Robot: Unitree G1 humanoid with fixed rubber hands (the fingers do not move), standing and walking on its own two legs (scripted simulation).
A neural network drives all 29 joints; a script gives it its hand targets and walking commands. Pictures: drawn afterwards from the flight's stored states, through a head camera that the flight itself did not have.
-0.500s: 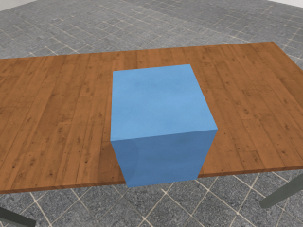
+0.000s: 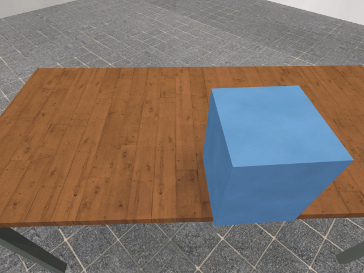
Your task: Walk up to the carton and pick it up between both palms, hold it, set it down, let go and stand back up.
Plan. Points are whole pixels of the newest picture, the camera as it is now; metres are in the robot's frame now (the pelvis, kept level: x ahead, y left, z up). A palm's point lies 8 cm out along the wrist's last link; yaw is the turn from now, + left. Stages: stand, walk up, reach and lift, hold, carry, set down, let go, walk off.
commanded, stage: walk up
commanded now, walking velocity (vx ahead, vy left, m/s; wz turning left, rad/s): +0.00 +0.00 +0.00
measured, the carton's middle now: (255, 158) +0.39 -0.13 +0.06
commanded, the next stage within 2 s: none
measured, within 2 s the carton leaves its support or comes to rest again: neither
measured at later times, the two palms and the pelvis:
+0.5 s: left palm out of the picture -0.02 +0.23 -0.15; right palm out of the picture -0.06 -0.26 -0.11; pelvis -0.01 -0.01 +0.01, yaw +1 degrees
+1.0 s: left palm out of the picture +0.04 +0.05 -0.10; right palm out of the picture -0.03 -0.40 -0.16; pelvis -0.01 -0.18 +0.01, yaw +1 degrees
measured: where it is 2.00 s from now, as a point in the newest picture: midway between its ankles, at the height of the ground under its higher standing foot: outside the picture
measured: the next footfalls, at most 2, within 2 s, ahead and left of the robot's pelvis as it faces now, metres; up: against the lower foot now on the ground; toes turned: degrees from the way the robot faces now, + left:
right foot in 0.10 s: +0.03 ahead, -0.09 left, +0.00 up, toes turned -5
right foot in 0.78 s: +0.03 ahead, -0.24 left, +0.00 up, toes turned +5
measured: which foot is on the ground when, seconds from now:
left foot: down 0.00-0.78, up 0.80-1.00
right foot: up 0.00-0.08, down 0.10-0.34, up 0.36-0.76, down 0.78-1.00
